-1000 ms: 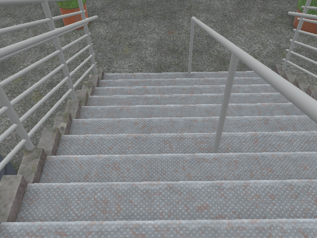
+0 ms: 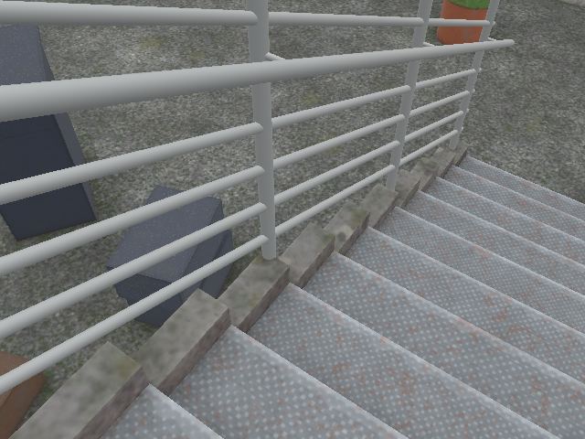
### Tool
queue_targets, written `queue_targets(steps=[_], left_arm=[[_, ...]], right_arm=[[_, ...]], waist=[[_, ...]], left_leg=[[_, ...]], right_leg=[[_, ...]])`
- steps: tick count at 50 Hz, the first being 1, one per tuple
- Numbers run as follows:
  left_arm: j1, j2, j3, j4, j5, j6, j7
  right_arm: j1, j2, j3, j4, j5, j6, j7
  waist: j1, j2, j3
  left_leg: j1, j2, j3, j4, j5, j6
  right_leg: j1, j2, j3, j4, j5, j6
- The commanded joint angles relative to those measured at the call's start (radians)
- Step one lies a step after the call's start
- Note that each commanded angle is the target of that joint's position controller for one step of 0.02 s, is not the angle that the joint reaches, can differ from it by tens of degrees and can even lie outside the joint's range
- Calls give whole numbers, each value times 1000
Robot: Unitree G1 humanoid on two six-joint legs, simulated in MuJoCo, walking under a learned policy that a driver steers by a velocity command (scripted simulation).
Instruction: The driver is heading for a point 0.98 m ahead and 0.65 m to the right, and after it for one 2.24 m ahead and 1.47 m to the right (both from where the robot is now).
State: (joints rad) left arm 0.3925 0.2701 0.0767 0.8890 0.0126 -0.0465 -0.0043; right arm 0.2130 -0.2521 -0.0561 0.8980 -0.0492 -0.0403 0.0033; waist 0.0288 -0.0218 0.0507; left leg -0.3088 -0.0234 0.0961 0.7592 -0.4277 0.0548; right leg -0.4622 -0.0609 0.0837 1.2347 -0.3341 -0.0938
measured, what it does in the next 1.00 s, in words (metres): goes down, turning right: right foot 0.15 m lower, then left foot 0.15 m lower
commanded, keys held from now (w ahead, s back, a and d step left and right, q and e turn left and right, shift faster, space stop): w+e+shift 1.00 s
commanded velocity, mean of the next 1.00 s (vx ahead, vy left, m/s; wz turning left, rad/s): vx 0.99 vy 0.00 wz -0.81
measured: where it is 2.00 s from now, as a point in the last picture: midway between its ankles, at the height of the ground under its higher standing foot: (509, 303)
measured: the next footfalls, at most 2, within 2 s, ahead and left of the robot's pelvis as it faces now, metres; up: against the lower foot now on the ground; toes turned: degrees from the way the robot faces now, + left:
right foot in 0.24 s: +0.25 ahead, -0.03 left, -0.15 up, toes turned -8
left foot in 0.60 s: +0.71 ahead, +0.05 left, -0.30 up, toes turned -33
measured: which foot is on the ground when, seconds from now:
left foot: down 0.00-0.24, up 0.26-0.58, down 0.60-0.98, up 1.00-1.00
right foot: up 0.00-0.22, down 0.24-0.60, up 0.62-0.96, down 0.98-1.00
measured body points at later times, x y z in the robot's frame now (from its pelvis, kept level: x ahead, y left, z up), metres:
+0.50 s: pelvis +0.42 -0.02 -0.18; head +0.41 -0.02 +0.27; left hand +0.39 +0.25 -0.31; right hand +0.59 -0.29 -0.25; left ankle +0.67 +0.09 -0.86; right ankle +0.21 -0.02 -0.86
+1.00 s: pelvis +0.82 -0.16 -0.42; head +0.86 -0.17 +0.03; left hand +1.14 -0.18 -0.52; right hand +0.52 -0.18 -0.52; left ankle +0.73 +0.04 -0.93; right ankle +0.87 -0.19 -1.13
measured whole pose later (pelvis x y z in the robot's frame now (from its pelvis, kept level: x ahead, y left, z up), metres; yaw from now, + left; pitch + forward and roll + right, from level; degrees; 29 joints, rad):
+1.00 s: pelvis +0.82 -0.16 -0.42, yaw -48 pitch -2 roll +2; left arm -0.03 0.27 0.02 0.79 0.03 -0.01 -0.06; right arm 0.65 -0.21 -0.04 1.12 -0.04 -0.06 -0.06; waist -0.08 -0.09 0.09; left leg -0.20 0.05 0.22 1.55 -0.68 -0.02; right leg -0.38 0.10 -0.17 0.66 0.07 -0.21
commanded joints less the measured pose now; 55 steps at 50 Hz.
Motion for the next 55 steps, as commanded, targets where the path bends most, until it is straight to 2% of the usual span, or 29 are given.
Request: queue_targets(steps=[1, 5, 10, 12, 13, 14, 16, 18, 20, 23, 26, 27, 29, 30, 31, 32, 34, 36, 38, 40, 42, 47, 48, 49, 50, 51, 52, 53, 55], left_arm=[[-32, 38, 17, -83, 26, 26, -31], [-17, -32, -10, -43, -6, 42, -85], [52, 84, 12, 0, 47, 68, -17], [301, 118, 43, 60, 38, 55, -29], [318, 168, 31, 84, 6, 31, -32], [342, 160, 16, 94, -16, 12, -20], [235, 197, 23, 54, 19, -6, 17], [44, 155, 2, -15, 10, -28, 46], [39, 194, 11, -7, 5, -24, 35], [86, 59, -19, 55, -28, -74, 6], [113, 79, -21, 68, -33, -36, 6], [136, 70, -21, 79, -19, -36, 16], [-57, 167, 1, 45, 13, -39, 12], [-110, 122, 3, 38, 7, -39, 22], [-123, 39, -10, -29, -20, -35, 34], [146, -28, -27, -51, -41, -18, 45], [46, 12, -13, -28, 44, 18, 51], [-158, 54, 1, -100, 75, 16, 11], [-295, 13, -14, -155, 53, 31, -44], [-247, -15, -24, -146, 76, 65, -47], [-313, -60, -54, -153, 14, 57, -88], [-326, 44, -53, -87, 31, 44, -52], [-87, 74, -31, -7, 40, 43, -43], [185, 118, -10, 63, 19, 61, -48], [240, 180, 17, 77, -9, 63, -31], [198, 269, 29, 92, -27, 50, -22], [111, 199, 6, 47, -49, 40, -14], [3, 142, 3, 33, -42, 46, -5], [-171, 170, 5, -38, 15, 4, 26]], right_arm=[[-46, -62, -25, 2, 16, -61, 2], [-43, -72, -18, 50, 55, -89, -6], [79, -109, -30, 78, 7, -45, -37], [-47, -95, -47, 53, 10, -8, -56], [-144, -2, -9, -68, -6, -32, -49], [-121, -15, 5, -150, -13, -53, -35], [-109, -94, -8, -148, -17, -86, -19], [-266, -141, -22, -138, -12, -54, -14], [-240, -88, -6, -99, -35, -23, -17], [-254, -30, 14, -122, 12, -56, -12], [-226, 31, 27, -152, 54, -37, 8], [-99, -27, 8, -124, 64, -43, -1], [375, -144, -47, -28, 36, -24, -31], [516, -179, -67, 34, 23, -25, -45], [501, -181, -59, 31, -19, -39, -15], [341, -141, -43, 10, -15, -52, 18], [249, -56, -25, 12, 25, -72, 28], [206, -89, -42, 17, 34, -112, -11], [229, -62, -21, 78, 43, -123, -30], [217, -178, -46, 88, 54, -124, -44], [273, 52, 19, 146, 56, -140, -49], [338, -95, -2, 135, 25, -49, -68], [312, -115, -1, 142, -1, -33, -69], [215, -136, -2, 127, -19, -17, -76], [104, -120, -14, 98, -20, 9, -79], [237, -68, 5, 9, -25, 2, -75], [273, -116, 8, -49, -25, -10, -45], [189, -122, -2, -40, -40, -21, -26], [82, -125, -17, -110, -22, -41, -27]], waist=[[53, 78, 60], [94, 98, 17], [84, 123, 73], [278, -40, 15], [183, -262, 92], [110, -224, -16], [51, -144, -52], [-19, 90, 116], [-26, 9, 126], [15, 99, 106], [46, -61, 55], [0, -50, 40], [-324, -61, -155], [-386, 90, -146], [-320, 125, -108], [-63, 187, -194], [-53, 62, -16], [-76, 167, 113], [-25, -3, 170], [27, 119, 96], [15, 78, 95], [-35, 113, 119], [82, 90, 18], [266, 74, -74], [323, -53, 81], [116, -128, 0], [67, 23, -137], [16, 235, -48], [-73, 123, 36]], left_leg=[[-183, 159, -151, -274, -10, 69], [-440, 148, 20, -169, -17, 0], [19, 246, 16, 342, 668, 63], [-168, 100, 51, 1128, 360, 74], [-548, 2, 12, 1168, -100, 82], [-776, 36, -116, 1025, -93, 63], [-890, 77, -267, 683, -95, -14], [-633, 77, -248, 294, 82, -130], [-366, 41, -155, 281, 208, -109], [-113, 40, -107, -135, 898, -41], [217, -30, -93, -191, 869, -56], [311, -15, -133, -189, 936, -61], [684, 8, -105, -204, 933, -72], [782, 115, -210, -304, 891, -62], [789, 272, -262, -86, 1025, -66], [797, 399, -440, -68, 1102, -105], [427, 375, -528, -230, 666, -26], [149, 464, -735, -281, -4, 129], [-131, 339, -475, -288, 141, 45], [-224, 363, -363, -202, 390, -12], [-352, 131, -47, -108, 25, -100], [-135, 160, 52, 209, 570, -92], [-238, 200, 59, 522, 829, -100], [-468, 210, 18, 984, 556, -96], [-643, 70, 100, 1415, -216, -79], [-803, 138, -22, 1314, -242, -64], [-852, 178, -136, 1052, -146, -72], [-832, 157, -125, 946, -72, -70], [-641, 170, -233, 480, 58, -159]], right_leg=[[-12, -8, -9, -325, 396, -9], [422, 77, -163, -419, 900, 1], [281, 50, -156, -694, 360, -120], [539, 0, -18, -891, 329, -227], [646, -1, 51, -610, 1031, -145], [877, -63, 307, -568, 1065, -231], [781, -264, 737, -768, 248, -402], [345, -165, 666, -847, 241, -381], [170, -86, 537, -829, 506, -301], [-28, 122, 321, -640, 221, -156], [-101, 132, 330, -582, 81, -111], [-67, 126, 322, -469, 113, -89], [-99, 182, 216, 130, 546, -57], [-214, 232, 190, 497, 117, -40], [-385, 245, 173, 751, -353, -44], [-444, 110, 138, 552, -201, -51], [-404, 56, 63, 481, -134, -58], [-542, -42, 97, 346, 43, -55], [-345, -36, 62, -1, 241, -6], [-155, 36, -144, 21, 314, -3], [63, 82, -204, -405, 963, 0], [281, 204, -365, -546, 517, -29], [571, 186, -300, -465, 542, -86], [854, 43, -42, -557, 524, -211], [792, 23, 19, -809, 369, -261], [925, -107, 117, -498, 1038, -228], [1002, -146, 263, -533, 903, -267], [779, -59, 300, -622, 659, -238], [338, -241, 625, -792, 559, -393]])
